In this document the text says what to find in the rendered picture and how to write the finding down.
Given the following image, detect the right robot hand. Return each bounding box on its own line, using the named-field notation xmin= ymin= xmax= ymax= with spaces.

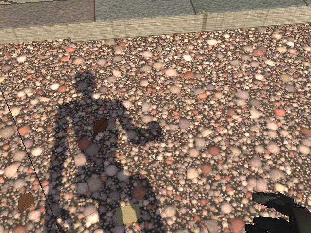
xmin=245 ymin=192 xmax=311 ymax=233

